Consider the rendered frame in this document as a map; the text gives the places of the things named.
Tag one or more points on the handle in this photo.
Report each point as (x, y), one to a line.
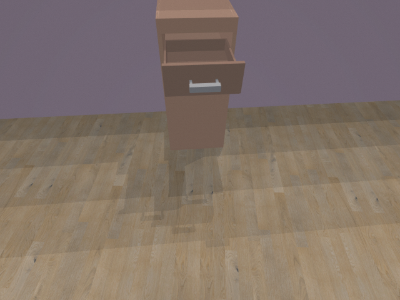
(204, 87)

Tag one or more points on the drawer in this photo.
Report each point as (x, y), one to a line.
(202, 61)

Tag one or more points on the cabinet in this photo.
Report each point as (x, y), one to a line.
(196, 122)

